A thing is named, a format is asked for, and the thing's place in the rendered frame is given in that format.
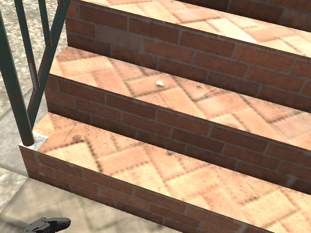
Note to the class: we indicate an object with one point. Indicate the robot left hand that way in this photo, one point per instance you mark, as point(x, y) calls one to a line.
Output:
point(48, 225)

